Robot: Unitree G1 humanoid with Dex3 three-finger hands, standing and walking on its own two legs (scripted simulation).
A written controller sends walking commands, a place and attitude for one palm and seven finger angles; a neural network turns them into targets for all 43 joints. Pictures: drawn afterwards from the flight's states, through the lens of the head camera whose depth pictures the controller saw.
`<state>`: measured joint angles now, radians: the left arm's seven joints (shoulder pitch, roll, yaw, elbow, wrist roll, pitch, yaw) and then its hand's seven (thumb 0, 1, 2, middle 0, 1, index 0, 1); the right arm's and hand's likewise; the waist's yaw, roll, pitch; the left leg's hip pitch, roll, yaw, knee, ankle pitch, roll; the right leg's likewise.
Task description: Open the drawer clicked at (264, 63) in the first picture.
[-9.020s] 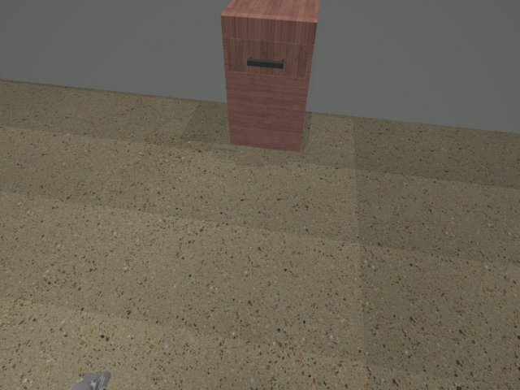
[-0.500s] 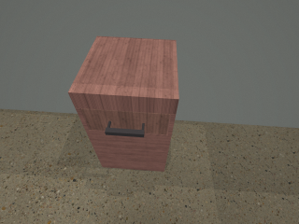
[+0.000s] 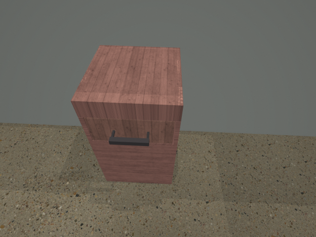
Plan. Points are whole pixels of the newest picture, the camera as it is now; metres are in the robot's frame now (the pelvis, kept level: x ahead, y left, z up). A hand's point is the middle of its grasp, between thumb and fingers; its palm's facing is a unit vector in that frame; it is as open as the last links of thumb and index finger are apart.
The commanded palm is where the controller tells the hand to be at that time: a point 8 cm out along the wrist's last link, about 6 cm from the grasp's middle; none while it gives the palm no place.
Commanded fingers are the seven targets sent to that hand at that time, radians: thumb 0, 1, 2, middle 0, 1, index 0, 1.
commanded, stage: come to a stop and stand still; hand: left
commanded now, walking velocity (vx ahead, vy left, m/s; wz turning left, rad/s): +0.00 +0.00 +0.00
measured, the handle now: (130, 137) +0.55 +0.15 -0.22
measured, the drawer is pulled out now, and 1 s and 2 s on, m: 0.00 0.00 0.00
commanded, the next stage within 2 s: look again from close up in 0.02 s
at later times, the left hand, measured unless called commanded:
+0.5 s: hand out of the picture +0.04 +0.17 -0.19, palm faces +0.03 -0.98 -0.19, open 7.3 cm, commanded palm none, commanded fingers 0.00 0.90 0.90 -0.20 -0.30 -0.20 -0.30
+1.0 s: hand (93, 193) +0.23 +0.19 -0.03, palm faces +0.03 -0.46 -0.89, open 7.8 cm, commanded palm +0.16 +0.22 -0.04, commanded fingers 0.00 0.55 0.75 -0.23 -0.53 -0.23 -0.53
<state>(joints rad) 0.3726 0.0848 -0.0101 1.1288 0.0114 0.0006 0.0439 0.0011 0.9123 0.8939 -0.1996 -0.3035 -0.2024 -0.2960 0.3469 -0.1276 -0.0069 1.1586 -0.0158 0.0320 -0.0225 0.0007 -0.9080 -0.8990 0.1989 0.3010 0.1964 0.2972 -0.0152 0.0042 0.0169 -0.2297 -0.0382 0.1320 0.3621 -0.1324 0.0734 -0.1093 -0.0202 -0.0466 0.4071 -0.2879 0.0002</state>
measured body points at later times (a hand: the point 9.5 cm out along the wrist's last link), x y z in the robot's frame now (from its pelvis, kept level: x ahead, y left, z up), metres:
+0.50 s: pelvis +0.04 +0.00 -0.01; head +0.04 +0.01 +0.44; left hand +0.04 +0.22 -0.17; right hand +0.04 -0.22 -0.17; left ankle +0.05 +0.07 -0.74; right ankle -0.04 -0.12 -0.74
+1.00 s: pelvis +0.01 -0.01 -0.03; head +0.01 -0.05 +0.42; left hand +0.23 +0.21 +0.02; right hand +0.18 -0.25 -0.14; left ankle +0.05 +0.07 -0.74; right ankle +0.05 -0.09 -0.74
